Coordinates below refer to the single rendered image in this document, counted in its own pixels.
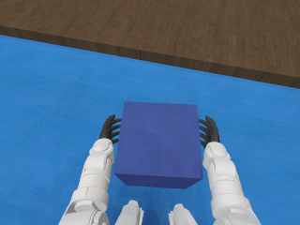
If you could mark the robot left shin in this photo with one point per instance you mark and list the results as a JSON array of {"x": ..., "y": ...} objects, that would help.
[{"x": 132, "y": 202}]

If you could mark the left robot forearm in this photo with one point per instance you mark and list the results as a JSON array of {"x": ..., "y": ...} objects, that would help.
[{"x": 92, "y": 191}]

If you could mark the carton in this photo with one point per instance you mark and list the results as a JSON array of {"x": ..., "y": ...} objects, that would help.
[{"x": 159, "y": 145}]

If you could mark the left robot upper arm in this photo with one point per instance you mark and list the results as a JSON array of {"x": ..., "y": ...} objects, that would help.
[{"x": 88, "y": 217}]

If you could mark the right robot hand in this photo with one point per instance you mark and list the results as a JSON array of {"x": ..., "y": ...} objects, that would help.
[{"x": 211, "y": 131}]

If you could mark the robot shin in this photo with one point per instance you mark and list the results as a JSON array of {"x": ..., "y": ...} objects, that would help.
[
  {"x": 177, "y": 206},
  {"x": 132, "y": 202}
]

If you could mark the right robot forearm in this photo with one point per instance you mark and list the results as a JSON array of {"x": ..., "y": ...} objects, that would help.
[{"x": 228, "y": 199}]

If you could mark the left robot hand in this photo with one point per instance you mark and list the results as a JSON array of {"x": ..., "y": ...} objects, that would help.
[{"x": 108, "y": 128}]

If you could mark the robot right shin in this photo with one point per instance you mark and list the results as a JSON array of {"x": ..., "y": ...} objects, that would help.
[{"x": 177, "y": 206}]

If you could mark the right robot upper arm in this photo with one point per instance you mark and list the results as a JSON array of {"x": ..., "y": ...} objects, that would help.
[{"x": 225, "y": 220}]

